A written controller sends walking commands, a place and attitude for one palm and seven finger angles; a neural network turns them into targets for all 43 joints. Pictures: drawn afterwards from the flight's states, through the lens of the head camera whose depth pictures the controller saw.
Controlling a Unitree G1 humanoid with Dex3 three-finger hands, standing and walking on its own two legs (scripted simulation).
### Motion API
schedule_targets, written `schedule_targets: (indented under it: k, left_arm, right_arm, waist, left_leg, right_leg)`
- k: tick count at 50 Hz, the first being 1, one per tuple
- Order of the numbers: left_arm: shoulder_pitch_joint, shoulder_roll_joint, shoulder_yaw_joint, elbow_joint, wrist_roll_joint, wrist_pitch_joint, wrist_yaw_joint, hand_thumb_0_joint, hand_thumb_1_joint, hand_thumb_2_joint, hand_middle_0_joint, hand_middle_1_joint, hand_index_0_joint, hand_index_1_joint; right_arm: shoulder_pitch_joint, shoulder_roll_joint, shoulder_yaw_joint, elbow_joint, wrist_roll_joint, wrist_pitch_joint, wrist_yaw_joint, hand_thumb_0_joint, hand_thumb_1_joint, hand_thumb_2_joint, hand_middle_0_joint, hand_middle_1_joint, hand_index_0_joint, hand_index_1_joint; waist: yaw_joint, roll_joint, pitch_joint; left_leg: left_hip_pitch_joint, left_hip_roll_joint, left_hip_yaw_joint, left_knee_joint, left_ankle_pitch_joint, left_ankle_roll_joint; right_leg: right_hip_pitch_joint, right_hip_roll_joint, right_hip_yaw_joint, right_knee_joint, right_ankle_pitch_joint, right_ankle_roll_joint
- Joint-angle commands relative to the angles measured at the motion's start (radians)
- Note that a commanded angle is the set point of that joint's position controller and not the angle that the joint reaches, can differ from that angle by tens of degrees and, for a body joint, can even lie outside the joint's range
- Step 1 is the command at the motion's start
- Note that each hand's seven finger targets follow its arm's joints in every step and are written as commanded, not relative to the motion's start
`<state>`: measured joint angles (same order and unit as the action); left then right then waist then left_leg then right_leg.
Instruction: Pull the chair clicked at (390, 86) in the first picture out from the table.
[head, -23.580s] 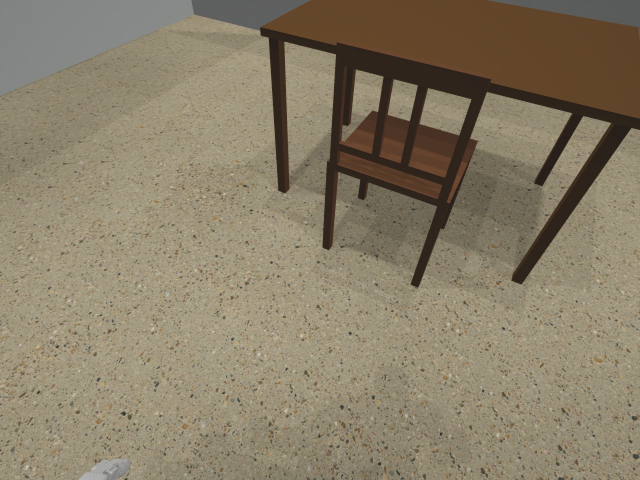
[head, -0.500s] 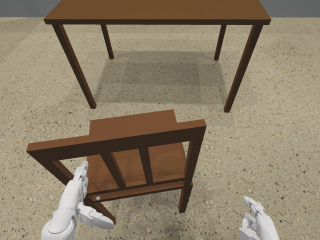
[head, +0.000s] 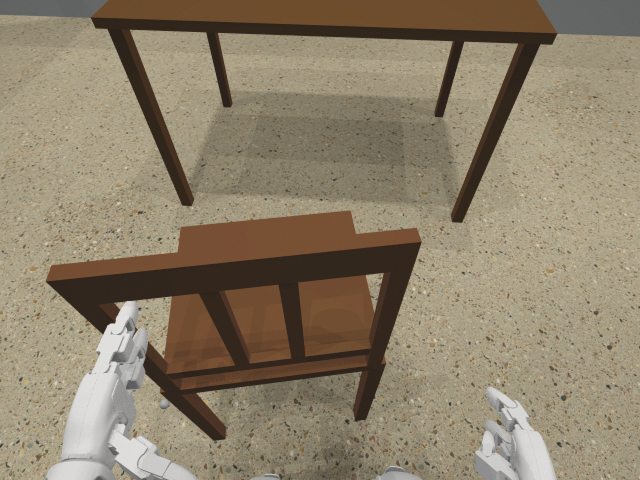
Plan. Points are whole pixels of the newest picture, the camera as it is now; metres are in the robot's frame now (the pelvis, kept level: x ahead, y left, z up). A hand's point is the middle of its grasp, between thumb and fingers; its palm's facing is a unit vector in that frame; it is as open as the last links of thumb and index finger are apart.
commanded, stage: draw the hand back to the body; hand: left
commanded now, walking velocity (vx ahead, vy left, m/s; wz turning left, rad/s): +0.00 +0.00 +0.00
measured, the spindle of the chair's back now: (228, 328) +0.33 +0.16 -0.06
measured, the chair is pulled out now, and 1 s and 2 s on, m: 0.60 0.60 0.60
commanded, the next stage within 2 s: step back with the hand held close in 1.36 s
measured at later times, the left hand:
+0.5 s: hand (70, 387) +0.19 +0.24 +0.12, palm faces +0.30 -0.88 -0.37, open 15.8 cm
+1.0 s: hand out of the picture +0.22 +0.28 +0.21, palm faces +0.46 -0.78 -0.42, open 9.2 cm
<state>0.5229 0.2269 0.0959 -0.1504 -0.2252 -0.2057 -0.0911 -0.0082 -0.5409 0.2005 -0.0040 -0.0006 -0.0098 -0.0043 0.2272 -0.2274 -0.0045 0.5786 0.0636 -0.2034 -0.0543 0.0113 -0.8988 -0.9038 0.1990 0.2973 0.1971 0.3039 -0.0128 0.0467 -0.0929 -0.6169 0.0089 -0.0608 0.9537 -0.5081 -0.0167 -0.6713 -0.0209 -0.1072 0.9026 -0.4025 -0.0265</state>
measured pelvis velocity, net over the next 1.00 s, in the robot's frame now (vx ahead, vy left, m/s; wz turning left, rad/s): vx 0.02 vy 0.02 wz -0.03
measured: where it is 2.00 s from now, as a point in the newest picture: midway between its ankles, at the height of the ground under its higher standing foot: outside the picture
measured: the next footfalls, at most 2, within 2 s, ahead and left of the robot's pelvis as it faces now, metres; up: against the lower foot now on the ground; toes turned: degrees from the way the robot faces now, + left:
none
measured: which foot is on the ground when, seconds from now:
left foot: down 0.00-1.00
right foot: down 0.00-1.00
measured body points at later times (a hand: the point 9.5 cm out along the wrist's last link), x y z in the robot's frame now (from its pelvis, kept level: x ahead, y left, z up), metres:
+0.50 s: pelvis +0.01 +0.01 +0.03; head +0.02 -0.01 +0.48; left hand +0.17 +0.28 +0.14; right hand +0.20 -0.23 -0.05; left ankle -0.02 +0.13 -0.69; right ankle +0.03 -0.11 -0.69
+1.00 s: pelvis +0.02 +0.02 +0.05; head +0.02 +0.00 +0.50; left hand +0.19 +0.32 +0.24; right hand +0.21 -0.20 -0.04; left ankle -0.02 +0.13 -0.69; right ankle +0.03 -0.11 -0.69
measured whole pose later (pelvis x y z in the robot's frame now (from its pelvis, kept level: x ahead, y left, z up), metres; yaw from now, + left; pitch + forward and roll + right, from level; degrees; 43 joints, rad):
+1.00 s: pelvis +0.02 +0.02 +0.05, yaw -1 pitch -3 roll -1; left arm 0.50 0.35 0.34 -0.44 -0.07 -0.10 0.17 0.01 0.62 0.77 -0.17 -0.24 -0.18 -0.25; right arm 0.18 -0.22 0.01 0.64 0.03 -0.09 -0.06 0.01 -0.90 -0.90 0.20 0.30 0.20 0.30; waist 0.06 0.08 0.03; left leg -0.10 0.00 -0.01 0.48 -0.33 0.02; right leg -0.17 -0.02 -0.06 0.45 -0.23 0.01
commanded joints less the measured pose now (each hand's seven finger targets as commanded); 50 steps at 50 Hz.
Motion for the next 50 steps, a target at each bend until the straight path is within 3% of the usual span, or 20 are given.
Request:
schedule_targets:
  k: [1, 2, 5, 6, 7, 10, 11, 14, 15, 16, 17, 18, 20, 21, 24, 28, 34, 41, 49, 50]
  left_arm:
    - [-0.02, 0.14, 0.119, -0.223, -0.051, -0.222, -0.113, 0.0, -0.55, 0.2, 0.0, 0.0, 0.0, 0.0]
    - [-0.062, 0.191, 0.153, -0.32, -0.066, -0.25, -0.126, 0.0, -0.55, 0.2, 0.0, 0.0, 0.0, 0.0]
    - [-0.022, 0.218, 0.201, -0.369, -0.086, -0.251, -0.135, 0.0, -0.55, 0.2, 0.0, 0.0, 0.0, 0.0]
    - [-0.014, 0.223, 0.224, -0.345, -0.091, -0.229, -0.127, 0.0, -0.55, 0.2, 0.0, 0.0, 0.0, 0.0]
    - [0.004, 0.184, 0.209, -0.32, -0.1, -0.205, -0.127, 0.0, -0.55, 0.2, 0.0, 0.0, 0.0, 0.0]
    - [0.064, 0.123, 0.195, -0.196, -0.124, -0.091, -0.145, 0.0, -0.514, 0.218, -0.005, -0.008, -0.005, -0.008]
    - [0.077, 0.115, 0.194, -0.171, -0.129, -0.057, -0.158, 0.0, -0.477, 0.235, -0.01, -0.015, -0.01, -0.015]
    - [0.003, 0.191, 0.228, -0.322, -0.131, -0.032, -0.159, 0.0, -0.369, 0.287, -0.025, -0.037, -0.025, -0.037]
    - [0.05, 0.355, 0.307, -0.349, 0.06, 0.008, 0.03, 0.0, -0.332, 0.305, -0.03, -0.045, -0.03, -0.045]
    - [0.091, 0.274, 0.265, -0.355, 0.086, 0.039, 0.113, 0.0, -0.296, 0.322, -0.035, -0.053, -0.035, -0.053]
    - [0.062, 0.233, 0.216, -0.412, 0.1, 0.053, 0.148, 0.0, -0.26, 0.34, -0.04, -0.06, -0.04, -0.06]
    - [0.093, 0.199, 0.195, -0.409, 0.114, 0.07, 0.178, 0.0, -0.224, 0.357, -0.045, -0.068, -0.045, -0.068]
    - [0.088, 0.211, 0.188, -0.434, 0.132, 0.084, 0.22, 0.0, -0.151, 0.393, -0.055, -0.082, -0.055, -0.082]
    - [0.077, 0.23, 0.203, -0.439, 0.14, 0.088, 0.236, 0.0, -0.115, 0.41, -0.06, -0.09, -0.06, -0.09]
    - [0.051, 0.214, 0.189, -0.434, 0.157, 0.08, 0.259, 0.0, -0.006, 0.462, -0.075, -0.113, -0.075, -0.113]
    - [0.008, 0.211, 0.185, -0.444, 0.166, 0.073, 0.271, 0.0, 0.139, 0.533, -0.095, -0.142, -0.095, -0.142]
    - [-0.025, 0.238, 0.241, -0.463, 0.172, 0.061, 0.274, 0.0, 0.356, 0.637, -0.125, -0.187, -0.125, -0.187]
    - [-0.039, 0.28, 0.32, -0.482, 0.165, 0.056, 0.275, 0.0, 0.61, 0.76, -0.16, -0.24, -0.16, -0.24]
    - [-0.097, 0.309, 0.388, -0.501, 0.158, 0.037, 0.271, 0.0, 0.9, 0.9, -0.2, -0.3, -0.2, -0.3]
    - [-0.068, 0.291, 0.379, -0.466, 0.157, 0.039, 0.269, 0.0, 0.9, 0.9, -0.2, -0.3, -0.2, -0.3]
  right_arm:
    - [-0.085, -0.118, -0.058, -0.142, 0.01, -0.065, 0.013, 0.0, -0.9, -0.9, 0.2, 0.3, 0.2, 0.3]
    - [-0.085, -0.123, -0.059, -0.152, 0.012, -0.072, 0.01, 0.0, -0.9, -0.9, 0.2, 0.3, 0.2, 0.3]
    - [-0.089, -0.113, -0.057, -0.157, 0.022, -0.082, 0.003, 0.0, -0.9, -0.9, 0.2, 0.3, 0.2, 0.3]
    - [-0.095, -0.114, -0.055, -0.149, 0.022, -0.081, 0.0, 0.0, -0.9, -0.9, 0.2, 0.3, 0.2, 0.3]
    - [-0.095, -0.111, -0.054, -0.146, 0.026, -0.078, -0.004, 0.0, -0.9, -0.9, 0.2, 0.3, 0.2, 0.3]
    - [-0.114, -0.117, -0.055, -0.152, 0.038, -0.056, -0.02, 0.0, -0.9, -0.9, 0.2, 0.3, 0.2, 0.3]
    - [-0.129, -0.12, -0.053, -0.158, 0.04, -0.053, -0.026, 0.0, -0.9, -0.9, 0.2, 0.3, 0.2, 0.3]
    - [-0.114, -0.128, -0.046, -0.179, 0.038, -0.067, -0.041, 0.0, -0.9, -0.9, 0.2, 0.3, 0.2, 0.3]
    - [-0.112, -0.106, -0.057, -0.176, 0.002, -0.023, -0.053, 0.0, -0.9, -0.9, 0.2, 0.3, 0.2, 0.3]
    - [-0.112, -0.094, -0.047, -0.172, -0.01, -0.005, -0.053, 0.0, -0.9, -0.9, 0.2, 0.3, 0.2, 0.3]
    - [-0.1, -0.094, -0.041, -0.187, -0.01, 0.001, -0.053, 0.0, -0.9, -0.9, 0.2, 0.3, 0.2, 0.3]
    - [-0.118, -0.088, -0.039, -0.177, -0.014, 0.012, -0.054, 0.0, -0.9, -0.9, 0.2, 0.3, 0.2, 0.3]
    - [-0.124, -0.085, -0.034, -0.173, -0.014, 0.029, -0.056, 0.0, -0.9, -0.9, 0.2, 0.3, 0.2, 0.3]
    - [-0.125, -0.091, -0.035, -0.167, -0.016, 0.035, -0.058, 0.0, -0.9, -0.9, 0.2, 0.3, 0.2, 0.3]
    - [-0.134, -0.095, -0.031, -0.156, -0.022, 0.044, -0.055, 0.0, -0.9, -0.9, 0.2, 0.3, 0.2, 0.3]
    - [-0.149, -0.099, -0.03, -0.142, -0.025, 0.045, -0.049, 0.0, -0.9, -0.9, 0.2, 0.3, 0.2, 0.3]
    - [-0.159, -0.1, -0.024, -0.123, -0.035, 0.047, -0.033, 0.0, -0.9, -0.9, 0.2, 0.3, 0.2, 0.3]
    - [-0.17, -0.099, -0.027, -0.103, -0.039, 0.054, -0.019, 0.0, -0.9, -0.9, 0.2, 0.3, 0.2, 0.3]
    - [-0.172, -0.104, -0.034, -0.091, -0.041, 0.06, -0.015, 0.0, -0.9, -0.9, 0.2, 0.3, 0.2, 0.3]
    - [-0.176, -0.102, -0.04, -0.085, -0.039, 0.063, -0.016, 0.0, -0.9, -0.9, 0.2, 0.3, 0.2, 0.3]
  waist:
    - [-0.003, -0.005, -0.159]
    - [0.0, 0.034, -0.204]
    - [0.01, 0.058, -0.24]
    - [0.01, 0.051, -0.227]
    - [0.004, 0.043, -0.194]
    - [-0.002, -0.068, -0.106]
    - [0.005, -0.061, -0.102]
    - [0.008, -0.053, -0.125]
    - [0.079, -0.011, -0.141]
    - [0.058, -0.009, -0.085]
    - [0.039, -0.023, -0.072]
    - [0.046, 0.026, -0.059]
    - [0.047, 0.042, -0.031]
    - [0.047, 0.01, -0.031]
    - [0.047, -0.006, 0.006]
    - [0.048, 0.017, 0.047]
    - [0.064, 0.009, 0.026]
    - [0.075, 0.049, 0.04]
    - [0.077, 0.012, 0.024]
    - [0.076, 0.017, 0.041]
  left_leg:
    - [-0.036, -0.022, 0.023, -0.104, 0.244, 0.02]
    - [-0.008, -0.022, 0.025, -0.107, 0.252, 0.023]
    - [0.036, -0.017, 0.023, -0.128, 0.281, 0.029]
    - [0.034, -0.016, 0.016, -0.134, 0.283, 0.028]
    - [0.038, -0.015, 0.018, -0.145, 0.278, 0.028]
    - [0.015, -0.012, 0.016, -0.176, 0.214, 0.029]
    - [0.026, -0.014, 0.015, -0.182, 0.218, 0.031]
    - [0.076, -0.012, 0.005, -0.211, 0.235, 0.038]
    - [0.14, 0.005, 0.013, -0.241, 0.268, 0.029]
    - [0.148, 0.0, 0.012, -0.256, 0.259, 0.024]
    - [0.163, 0.004, 0.008, -0.265, 0.263, 0.023]
    - [0.19, 0.008, 0.014, -0.282, 0.282, 0.024]
    - [0.233, 0.011, 0.012, -0.312, 0.298, 0.027]
    - [0.24, 0.01, 0.009, -0.324, 0.314, 0.028]
    - [0.295, 0.013, 0.007, -0.379, 0.336, 0.033]
    - [0.342, 0.017, 0.002, -0.443, 0.348, 0.033]
    - [0.399, 0.021, -0.001, -0.503, 0.42, 0.03]
    - [0.421, 0.029, 0.0, -0.544, 0.483, 0.021]
    - [0.456, 0.035, 0.009, -0.567, 0.507, 0.026]
    - [0.459, 0.036, 0.016, -0.564, 0.504, 0.029]
  right_leg:
    - [0.159, 0.005, 0.071, -0.12, 0.121, 0.001]
    - [0.189, -0.001, 0.084, -0.124, 0.126, 0.001]
    - [0.23, 0.0, 0.079, -0.133, 0.147, 0.003]
    - [0.238, 0.003, 0.072, -0.14, 0.15, 0.001]
    - [0.229, 0.001, 0.059, -0.147, 0.153, 0.004]
    - [0.227, -0.005, 0.057, -0.199, 0.082, 0.018]
    - [0.244, -0.007, 0.067, -0.216, 0.084, 0.016]
    - [0.276, -0.012, 0.069, -0.234, 0.094, 0.02]
    - [0.363, -0.04, 0.135, -0.263, 0.155, -0.009]
    - [0.354, -0.041, 0.117, -0.283, 0.168, -0.012]
    - [0.35, -0.046, 0.106, -0.287, 0.189, -0.007]
    - [0.369, -0.046, 0.094, -0.295, 0.217, -0.012]
    - [0.388, -0.043, 0.09, -0.323, 0.233, -0.012]
    - [0.416, -0.039, 0.086, -0.335, 0.253, -0.014]
    - [0.427, -0.032, 0.077, -0.367, 0.262, -0.009]
    - [0.457, -0.026, 0.07, -0.404, 0.255, -0.011]
    - [0.532, -0.021, 0.071, -0.439, 0.308, -0.013]
    - [0.585, -0.015, 0.079, -0.472, 0.359, -0.019]
    - [0.612, -0.014, 0.078, -0.498, 0.384, -0.013]
    - [0.601, -0.014, 0.084, -0.501, 0.386, -0.013]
